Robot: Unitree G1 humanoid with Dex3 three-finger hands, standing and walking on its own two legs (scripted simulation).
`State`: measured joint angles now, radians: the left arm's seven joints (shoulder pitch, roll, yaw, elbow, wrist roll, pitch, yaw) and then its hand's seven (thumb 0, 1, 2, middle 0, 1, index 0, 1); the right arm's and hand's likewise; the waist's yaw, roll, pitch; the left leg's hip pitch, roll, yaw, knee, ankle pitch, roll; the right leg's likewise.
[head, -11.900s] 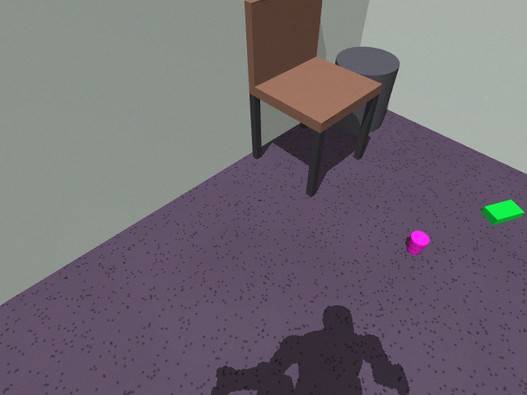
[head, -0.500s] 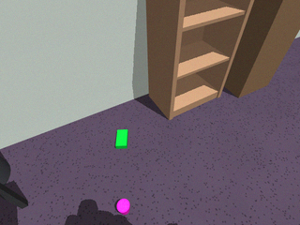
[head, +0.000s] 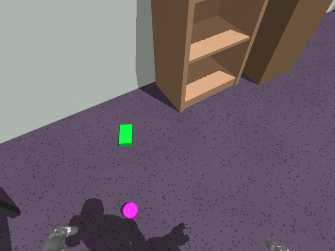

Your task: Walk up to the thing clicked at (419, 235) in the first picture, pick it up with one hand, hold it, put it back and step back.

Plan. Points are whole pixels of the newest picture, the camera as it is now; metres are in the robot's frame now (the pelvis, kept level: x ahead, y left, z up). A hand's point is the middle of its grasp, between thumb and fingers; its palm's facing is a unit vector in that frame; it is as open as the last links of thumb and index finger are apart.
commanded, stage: rise first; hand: left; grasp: from above
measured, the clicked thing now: (131, 212) +0.40 +0.21 -0.71
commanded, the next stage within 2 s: none
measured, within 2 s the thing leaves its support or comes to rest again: neither
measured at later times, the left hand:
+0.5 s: hand out of the picture +0.12 +0.26 -0.22, palm faces -0.19 -0.86 -0.47, open 14.0 cm
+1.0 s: hand (96, 242) +0.22 +0.28 -0.40, palm faces -0.45 -0.48 -0.76, open 14.0 cm
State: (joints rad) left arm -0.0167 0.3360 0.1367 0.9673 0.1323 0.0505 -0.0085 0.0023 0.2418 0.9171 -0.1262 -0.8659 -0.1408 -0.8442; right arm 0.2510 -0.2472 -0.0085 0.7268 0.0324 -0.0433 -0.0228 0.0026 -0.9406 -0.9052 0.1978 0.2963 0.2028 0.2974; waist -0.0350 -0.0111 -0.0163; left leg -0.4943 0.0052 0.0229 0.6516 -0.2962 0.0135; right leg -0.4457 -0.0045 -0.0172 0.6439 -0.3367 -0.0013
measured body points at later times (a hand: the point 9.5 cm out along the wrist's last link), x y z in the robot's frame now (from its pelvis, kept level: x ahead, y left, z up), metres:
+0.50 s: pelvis -0.01 +0.01 -0.08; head +0.09 +0.02 +0.36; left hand +0.13 +0.30 -0.19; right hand +0.17 -0.24 -0.16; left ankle +0.02 +0.11 -0.72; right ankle -0.01 -0.12 -0.72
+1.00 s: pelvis -0.06 -0.01 -0.25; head +0.13 +0.01 +0.16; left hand +0.24 +0.30 -0.35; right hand +0.12 -0.28 -0.37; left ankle +0.01 +0.11 -0.72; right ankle -0.01 -0.12 -0.72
